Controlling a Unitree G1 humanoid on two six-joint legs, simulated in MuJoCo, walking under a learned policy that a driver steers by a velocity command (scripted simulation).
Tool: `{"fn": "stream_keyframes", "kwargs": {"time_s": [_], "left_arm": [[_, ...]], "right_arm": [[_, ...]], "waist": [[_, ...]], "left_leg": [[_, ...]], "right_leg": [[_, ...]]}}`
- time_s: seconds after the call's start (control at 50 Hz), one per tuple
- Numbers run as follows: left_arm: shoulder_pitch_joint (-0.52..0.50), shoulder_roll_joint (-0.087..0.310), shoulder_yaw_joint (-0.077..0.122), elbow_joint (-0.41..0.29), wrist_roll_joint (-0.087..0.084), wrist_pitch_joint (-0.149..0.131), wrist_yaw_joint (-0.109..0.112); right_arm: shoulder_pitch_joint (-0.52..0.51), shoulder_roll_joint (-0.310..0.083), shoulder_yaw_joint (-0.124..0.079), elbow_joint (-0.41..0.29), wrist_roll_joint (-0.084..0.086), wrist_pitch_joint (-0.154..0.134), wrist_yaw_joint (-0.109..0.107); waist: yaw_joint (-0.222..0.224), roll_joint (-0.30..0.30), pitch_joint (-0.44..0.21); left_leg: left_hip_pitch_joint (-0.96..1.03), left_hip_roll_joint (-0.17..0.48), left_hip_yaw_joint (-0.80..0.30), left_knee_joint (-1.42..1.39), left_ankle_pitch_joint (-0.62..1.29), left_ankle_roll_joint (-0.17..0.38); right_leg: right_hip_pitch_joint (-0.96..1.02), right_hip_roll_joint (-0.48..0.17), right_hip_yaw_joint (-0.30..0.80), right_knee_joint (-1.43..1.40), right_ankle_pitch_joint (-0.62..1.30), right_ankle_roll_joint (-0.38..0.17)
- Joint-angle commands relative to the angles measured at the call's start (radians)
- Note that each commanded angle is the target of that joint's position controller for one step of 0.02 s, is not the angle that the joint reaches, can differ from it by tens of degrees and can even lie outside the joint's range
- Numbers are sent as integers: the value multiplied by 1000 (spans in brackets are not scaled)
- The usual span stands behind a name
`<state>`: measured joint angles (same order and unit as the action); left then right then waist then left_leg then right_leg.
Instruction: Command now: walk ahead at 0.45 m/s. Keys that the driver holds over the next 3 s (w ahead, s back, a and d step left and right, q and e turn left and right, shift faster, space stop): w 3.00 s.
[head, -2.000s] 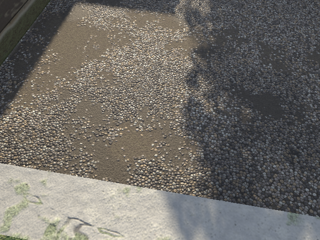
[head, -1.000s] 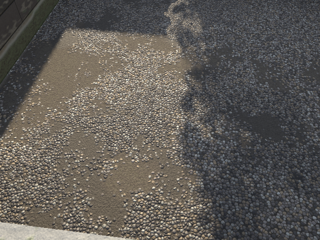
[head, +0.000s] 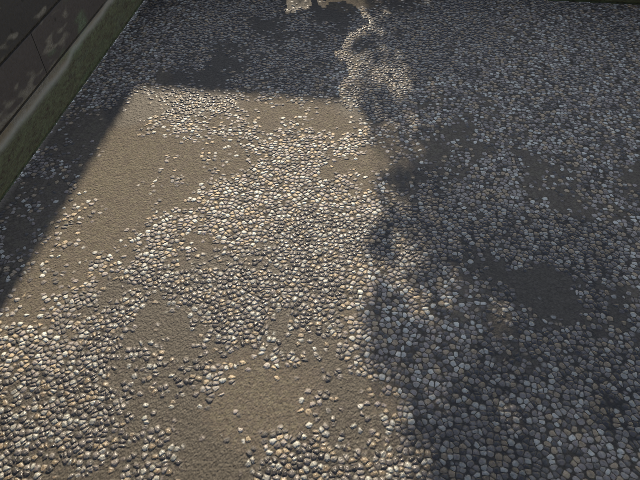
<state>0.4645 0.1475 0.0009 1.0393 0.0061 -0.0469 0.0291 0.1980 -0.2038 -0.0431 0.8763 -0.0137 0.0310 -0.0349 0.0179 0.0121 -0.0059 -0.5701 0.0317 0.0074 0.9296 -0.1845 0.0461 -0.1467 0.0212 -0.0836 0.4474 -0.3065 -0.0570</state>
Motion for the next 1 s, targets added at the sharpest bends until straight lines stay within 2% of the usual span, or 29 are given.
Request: {"fn": "stream_keyframes", "kwargs": {"time_s": [0.02,0.04,0.06,0.08,0.1,0.12,0.14,0.16,0.18,0.2,0.22,0.24,0.26,0.28,0.32,0.36,0.38,0.44,0.48,0.5,0.52,0.54,0.56,0.64,0.78,0.82,0.84,0.9,1.0], "left_arm": [[16,132,13,-59,5,-3,0],[24,138,15,-61,5,1,0],[36,154,16,-60,8,15,-3],[31,165,20,-65,11,26,-2],[6,140,15,-81,1,35,-1],[-20,149,17,-88,-7,43,1],[-32,118,12,-96,-7,55,7],[-28,74,3,-134,-22,56,12],[-65,83,17,-184,-1,73,25],[-128,129,31,-200,7,83,30],[-165,123,34,-213,-4,86,26],[-165,112,34,-215,-14,89,25],[-169,109,35,-228,-9,98,23],[-178,113,36,-247,1,101,28],[-169,88,26,-262,20,117,25],[-233,61,5,-297,33,128,16],[-249,62,-2,-306,41,134,2],[-340,66,-18,-361,34,136,-13],[-318,52,-32,-364,51,132,-18],[-285,51,-38,-367,58,129,-18],[-348,104,-25,-377,22,130,-17],[-376,128,-17,-398,5,129,-21],[-411,140,-19,-415,5,125,-22],[-443,116,-33,-451,10,113,-21],[-431,90,-43,-491,7,97,-35],[-436,85,-46,-508,10,98,-38],[-435,81,-48,-513,15,101,-41],[-426,87,-47,-517,12,104,-42],[-405,97,-46,-510,21,97,-41]], "right_arm": [[-34,-7,17,-67,1,-2,10],[-54,-12,19,-79,2,-4,12],[-40,-43,14,-76,3,-13,27],[-21,-49,12,-77,5,-20,32],[29,-51,12,-65,4,-29,32],[145,-56,5,-25,0,-39,29],[288,-94,-6,9,-16,-55,24],[382,-178,-23,-8,-18,-68,25],[309,-218,-34,-18,38,-57,19],[183,-162,-17,-63,48,-58,17],[79,-114,0,-96,31,-64,17],[23,-93,11,-113,15,-70,16],[-12,-91,14,-123,15,-79,12],[-7,-76,24,-129,7,-88,13],[-5,-81,31,-131,6,-96,18],[-3,-87,35,-141,7,-89,22],[12,-97,40,-139,5,-76,21],[-28,-118,37,-171,11,-43,24],[-62,-126,38,-189,24,-21,20],[-70,-113,43,-196,25,-14,20],[-71,-28,70,-237,23,-12,31],[-117,-36,75,-249,11,-13,35],[-133,-52,73,-261,4,-16,39],[-104,-57,75,-268,-9,-28,44],[-148,-45,76,-314,-5,-14,44],[-159,-48,75,-326,-4,-13,44],[-160,-35,81,-329,-12,-12,46],[-174,-40,80,-339,-7,-14,43],[-152,-52,76,-345,-7,-5,41]], "waist": [[-11,-135,73],[-1,-142,77],[9,-133,56],[-3,-135,61],[-25,-113,44],[-81,-76,16],[-121,-3,-14],[-155,179,-104],[-132,285,-111],[-87,166,-39],[-49,118,-21],[-15,100,-15],[15,105,-16],[14,110,-18],[45,77,-63],[26,68,-79],[8,85,-108],[-6,64,-66],[13,25,-53],[25,-4,-58],[-21,-129,-54],[7,-180,-12],[-5,-192,23],[-33,-106,-4],[-30,10,-11],[-24,17,-10],[-20,25,-22],[-19,36,-31],[-18,-12,-46]], "left_leg": [[102,-20,59,-150,4,-8],[120,-24,71,-182,-16,-5],[149,-36,75,-181,-37,5],[173,-34,66,-213,-70,14],[240,-38,65,-275,-44,18],[383,-58,67,-364,-7,28],[533,7,-17,-388,184,75],[677,246,-293,-468,376,175],[582,369,-492,-577,419,277],[454,345,-425,-594,355,269],[363,305,-338,-607,380,246],[303,263,-256,-627,418,213],[254,233,-189,-637,448,193],[222,196,-133,-627,573,176],[268,176,-83,-595,654,167],[300,157,-66,-584,557,149],[322,155,-101,-601,462,142],[278,165,-163,-647,13,121],[189,141,-181,-638,-162,75],[144,115,-162,-593,-177,54],[151,11,-50,-564,-168,0],[195,-24,15,-483,-124,-31],[217,-34,15,-461,-83,-37],[349,-18,3,-460,-68,-28],[388,8,-29,-448,-82,-17],[378,16,-40,-443,-61,-14],[381,19,-40,-444,-44,-11],[387,18,-43,-433,-2,-6],[391,20,-44,-408,33,4]], "right_leg": [[-133,-216,126,-97,507,-127],[-130,-223,139,-90,461,-134],[-108,-228,174,-102,437,-135],[-97,-241,189,-94,396,-136],[-87,-231,188,-58,401,-120],[-114,-199,161,49,428,-96],[-194,-124,88,259,414,-51],[-336,20,-9,647,16,2],[-455,109,73,776,-272,28],[-448,56,165,813,-230,42],[-405,36,176,806,-175,58],[-352,17,189,745,-124,70],[-294,5,184,676,-84,78],[-235,18,198,613,-49,77],[-187,22,181,487,-30,78],[-155,9,144,319,-10,81],[-129,25,117,316,-33,74],[-92,0,102,169,16,47],[38,3,85,68,33,10],[101,-30,122,55,25,-17],[43,-66,196,10,-22,-35],[-53,-110,296,-92,-123,-48],[-106,-136,346,-138,-138,-51],[-140,-102,310,-128,-54,-26],[-132,-40,218,-44,7,5],[-122,-29,202,-19,40,12],[-109,-29,201,-10,51,15],[-90,-26,198,9,83,19],[-58,-21,182,39,140,14]]}}
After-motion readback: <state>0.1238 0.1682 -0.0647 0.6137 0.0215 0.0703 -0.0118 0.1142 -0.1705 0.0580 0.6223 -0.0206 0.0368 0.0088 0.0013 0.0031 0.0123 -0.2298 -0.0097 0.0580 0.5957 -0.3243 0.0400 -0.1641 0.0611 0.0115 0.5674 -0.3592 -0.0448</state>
